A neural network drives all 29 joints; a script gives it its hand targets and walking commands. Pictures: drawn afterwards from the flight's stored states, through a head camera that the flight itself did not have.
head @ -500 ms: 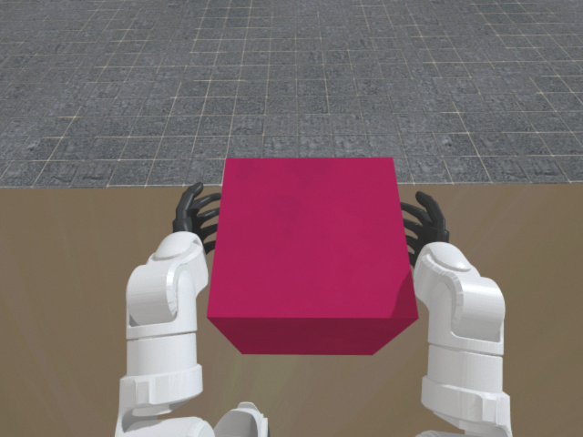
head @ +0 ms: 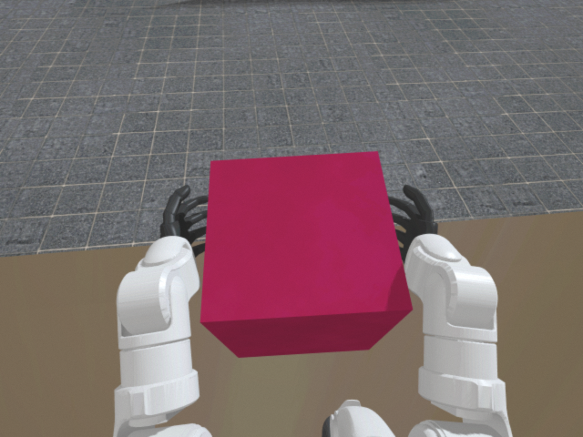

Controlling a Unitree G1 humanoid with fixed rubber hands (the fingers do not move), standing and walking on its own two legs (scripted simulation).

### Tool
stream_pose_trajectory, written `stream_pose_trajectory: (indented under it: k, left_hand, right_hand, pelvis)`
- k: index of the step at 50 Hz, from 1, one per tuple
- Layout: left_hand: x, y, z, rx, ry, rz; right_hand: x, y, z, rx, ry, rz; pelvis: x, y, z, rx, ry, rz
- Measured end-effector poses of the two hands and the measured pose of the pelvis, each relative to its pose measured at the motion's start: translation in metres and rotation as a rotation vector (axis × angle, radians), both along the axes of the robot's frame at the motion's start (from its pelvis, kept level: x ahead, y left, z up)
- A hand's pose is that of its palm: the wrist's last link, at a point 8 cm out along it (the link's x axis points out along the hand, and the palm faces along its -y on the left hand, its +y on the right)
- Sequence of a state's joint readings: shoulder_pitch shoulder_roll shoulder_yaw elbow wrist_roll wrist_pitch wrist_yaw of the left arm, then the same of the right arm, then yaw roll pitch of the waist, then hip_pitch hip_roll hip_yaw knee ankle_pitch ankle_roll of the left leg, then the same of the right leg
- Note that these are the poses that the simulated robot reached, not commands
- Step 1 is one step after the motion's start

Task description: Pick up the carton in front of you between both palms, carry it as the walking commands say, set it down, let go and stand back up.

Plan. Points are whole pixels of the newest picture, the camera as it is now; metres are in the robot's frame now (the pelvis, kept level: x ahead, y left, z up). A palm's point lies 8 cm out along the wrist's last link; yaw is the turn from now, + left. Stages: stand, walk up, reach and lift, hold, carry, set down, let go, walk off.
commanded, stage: carry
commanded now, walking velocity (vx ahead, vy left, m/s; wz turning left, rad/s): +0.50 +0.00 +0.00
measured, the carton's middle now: (299, 267) +0.34 -0.01 +0.03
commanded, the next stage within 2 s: none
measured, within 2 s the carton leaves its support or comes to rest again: neither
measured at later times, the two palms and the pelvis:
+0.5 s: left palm (209, 119) +0.64 +0.14 +0.07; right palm (368, 119) +0.65 -0.16 +0.06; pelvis +0.31 -0.03 -0.02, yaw +0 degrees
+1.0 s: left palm (220, 44) +0.96 +0.15 +0.05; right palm (343, 45) +0.95 -0.15 +0.06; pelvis +0.62 +0.01 -0.04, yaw -1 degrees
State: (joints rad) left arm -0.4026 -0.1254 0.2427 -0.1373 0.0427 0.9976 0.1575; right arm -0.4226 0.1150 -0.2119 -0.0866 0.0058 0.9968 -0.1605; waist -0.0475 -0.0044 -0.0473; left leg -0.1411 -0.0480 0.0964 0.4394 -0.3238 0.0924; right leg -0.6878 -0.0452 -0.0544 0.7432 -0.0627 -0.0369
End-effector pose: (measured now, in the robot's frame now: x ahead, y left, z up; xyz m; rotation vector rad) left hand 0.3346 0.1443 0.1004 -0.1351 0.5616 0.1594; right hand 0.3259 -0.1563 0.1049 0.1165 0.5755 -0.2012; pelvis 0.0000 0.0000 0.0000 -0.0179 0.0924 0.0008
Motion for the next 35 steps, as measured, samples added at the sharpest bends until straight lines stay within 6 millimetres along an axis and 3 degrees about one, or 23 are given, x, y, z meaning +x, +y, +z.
stream_pose_trajectory:
  k: [3,7,11,14,20,28,32,35]
  left_hand:
    - [0.045,-0.006,-0.001,0.020,-0.015,0.001]
    - [0.104,-0.016,-0.017,0.052,-0.002,0.015]
    - [0.137,-0.014,-0.043,0.045,0.100,0.054]
    - [0.159,-0.009,-0.054,0.020,0.139,0.092]
    - [0.229,-0.006,-0.045,0.005,0.091,0.101]
    - [0.347,0.002,-0.026,0.024,-0.006,0.056]
    - [0.414,0.012,-0.034,0.028,-0.046,0.028]
    - [0.455,0.012,-0.048,0.025,-0.006,-0.010]
  right_hand:
    - [0.045,-0.007,-0.003,-0.006,-0.016,0.009]
    - [0.110,-0.016,-0.026,-0.003,-0.003,0.040]
    - [0.156,-0.013,-0.054,0.017,0.098,0.079]
    - [0.186,-0.008,-0.064,0.044,0.138,0.079]
    - [0.255,-0.005,-0.057,0.048,0.092,0.079]
    - [0.363,0.001,-0.039,0.003,-0.006,0.062]
    - [0.424,0.011,-0.041,-0.027,-0.046,0.045]
    - [0.457,0.011,-0.051,-0.038,-0.006,0.025]
  pelvis:
    - [0.047,-0.008,-0.010,0.014,-0.001,0.003]
    - [0.112,-0.019,-0.036,0.026,-0.020,0.011]
    - [0.152,-0.028,-0.036,0.023,-0.020,0.012]
    - [0.182,-0.034,-0.030,0.032,-0.017,0.017]
    - [0.247,-0.035,-0.021,0.044,-0.005,0.015]
    - [0.358,-0.019,-0.031,0.026,0.003,0.001]
    - [0.422,-0.005,-0.056,0.000,-0.017,-0.011]
    - [0.455,0.002,-0.061,0.014,-0.016,-0.008]
